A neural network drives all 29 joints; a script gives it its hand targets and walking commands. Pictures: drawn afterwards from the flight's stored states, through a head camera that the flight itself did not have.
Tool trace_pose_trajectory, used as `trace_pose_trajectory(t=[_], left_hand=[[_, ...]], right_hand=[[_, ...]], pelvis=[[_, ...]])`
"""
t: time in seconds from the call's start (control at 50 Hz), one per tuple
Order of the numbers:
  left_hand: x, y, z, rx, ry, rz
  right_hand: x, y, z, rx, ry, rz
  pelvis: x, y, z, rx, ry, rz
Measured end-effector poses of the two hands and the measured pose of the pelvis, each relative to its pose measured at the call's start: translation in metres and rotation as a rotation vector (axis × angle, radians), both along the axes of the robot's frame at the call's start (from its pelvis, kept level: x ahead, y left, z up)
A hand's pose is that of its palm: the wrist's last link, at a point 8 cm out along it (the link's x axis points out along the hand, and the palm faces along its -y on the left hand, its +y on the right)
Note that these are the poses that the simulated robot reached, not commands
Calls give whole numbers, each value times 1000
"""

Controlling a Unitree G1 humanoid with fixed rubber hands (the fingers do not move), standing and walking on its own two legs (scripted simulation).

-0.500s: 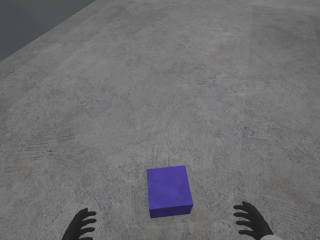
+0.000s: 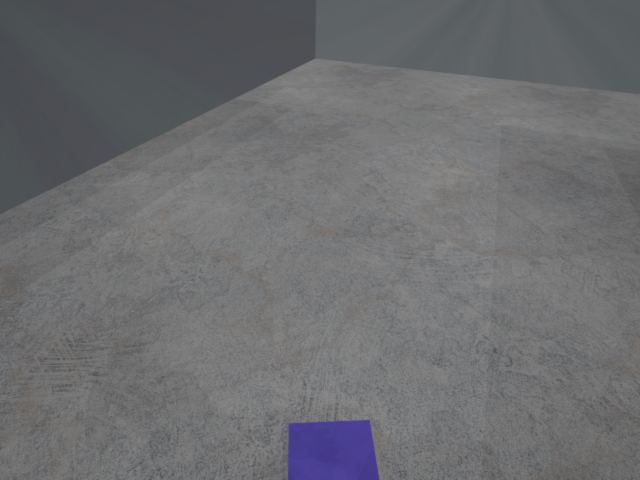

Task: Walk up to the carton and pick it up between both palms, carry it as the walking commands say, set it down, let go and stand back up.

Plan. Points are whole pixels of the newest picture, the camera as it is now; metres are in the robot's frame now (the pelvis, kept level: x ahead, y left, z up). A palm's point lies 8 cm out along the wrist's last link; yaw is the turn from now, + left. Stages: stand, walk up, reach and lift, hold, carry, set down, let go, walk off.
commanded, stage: stand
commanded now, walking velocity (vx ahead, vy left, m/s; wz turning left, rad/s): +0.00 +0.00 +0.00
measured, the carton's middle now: (331, 477) +0.45 -0.03 -0.69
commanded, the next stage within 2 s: none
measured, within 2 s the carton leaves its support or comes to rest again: neither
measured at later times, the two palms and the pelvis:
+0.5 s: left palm out of the picture +0.02 +0.29 -0.12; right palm out of the picture +0.03 -0.26 -0.10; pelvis -0.03 +0.02 +0.01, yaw +0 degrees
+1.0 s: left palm out of the picture -0.04 +0.30 -0.13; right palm out of the picture +0.00 -0.26 -0.11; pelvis -0.05 +0.02 +0.01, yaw +0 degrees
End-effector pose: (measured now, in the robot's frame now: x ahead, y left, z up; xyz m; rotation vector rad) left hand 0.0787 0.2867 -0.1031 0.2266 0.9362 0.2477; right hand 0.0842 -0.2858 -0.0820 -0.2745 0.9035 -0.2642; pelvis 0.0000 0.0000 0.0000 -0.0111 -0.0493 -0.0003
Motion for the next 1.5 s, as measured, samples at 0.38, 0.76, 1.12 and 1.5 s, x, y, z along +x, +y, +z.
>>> trace_pose_trajectory(t=[0.38, 0.76, 1.12, 1.5], left_hand=[[-42, -1, -12, -36, 86, -1], [-109, 20, -20, -19, 259, 17], [-114, 18, -22, -24, 295, 15], [-88, 16, -19, -21, 292, 2]], right_hand=[[-38, 27, -17, 39, 87, 18], [-92, 26, -30, 43, 239, -7], [-76, 25, -28, 36, 246, 22], [-61, 20, -25, 28, 269, 23]], pelvis=[[-21, 13, 5, 4, -22, -2], [-44, 24, 5, 7, -21, 6], [-52, 24, 6, 10, -31, 12], [-43, 20, 8, 12, -27, 16]])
